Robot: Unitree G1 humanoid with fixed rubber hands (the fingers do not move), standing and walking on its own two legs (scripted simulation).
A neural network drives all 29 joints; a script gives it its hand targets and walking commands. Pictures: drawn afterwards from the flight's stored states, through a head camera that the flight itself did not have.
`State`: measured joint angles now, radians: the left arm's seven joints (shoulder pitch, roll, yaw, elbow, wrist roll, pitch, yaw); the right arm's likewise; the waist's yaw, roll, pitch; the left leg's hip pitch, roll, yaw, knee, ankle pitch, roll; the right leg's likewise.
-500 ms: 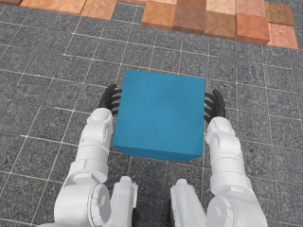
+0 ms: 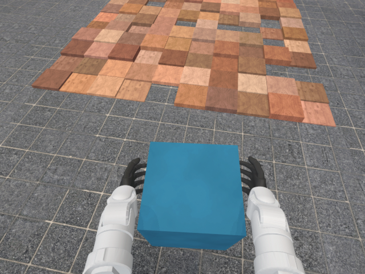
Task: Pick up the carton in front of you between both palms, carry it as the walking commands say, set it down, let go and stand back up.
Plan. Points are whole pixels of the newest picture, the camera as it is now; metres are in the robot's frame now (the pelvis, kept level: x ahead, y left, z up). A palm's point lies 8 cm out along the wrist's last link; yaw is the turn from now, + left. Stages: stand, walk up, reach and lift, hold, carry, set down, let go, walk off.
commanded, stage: reach and lift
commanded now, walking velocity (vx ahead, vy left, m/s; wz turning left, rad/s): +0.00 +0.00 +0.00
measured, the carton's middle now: (190, 200) +0.33 +0.00 -0.09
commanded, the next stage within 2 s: hold in 1.26 s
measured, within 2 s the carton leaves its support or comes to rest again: neither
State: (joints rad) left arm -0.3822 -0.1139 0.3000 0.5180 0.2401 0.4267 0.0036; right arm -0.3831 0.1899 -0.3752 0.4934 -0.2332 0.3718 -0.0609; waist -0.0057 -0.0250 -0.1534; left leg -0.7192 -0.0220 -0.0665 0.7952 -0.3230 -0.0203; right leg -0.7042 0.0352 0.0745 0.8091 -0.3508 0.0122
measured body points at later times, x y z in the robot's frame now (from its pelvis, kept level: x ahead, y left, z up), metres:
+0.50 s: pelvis +0.00 +0.00 +0.04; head -0.03 +0.00 +0.49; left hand +0.31 +0.15 +0.05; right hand +0.32 -0.15 +0.06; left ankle +0.03 +0.13 -0.70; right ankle +0.02 -0.13 -0.70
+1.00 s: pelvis +0.02 +0.00 +0.04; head -0.01 +0.01 +0.49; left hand +0.32 +0.15 +0.06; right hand +0.33 -0.15 +0.07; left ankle +0.03 +0.13 -0.70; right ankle +0.02 -0.13 -0.70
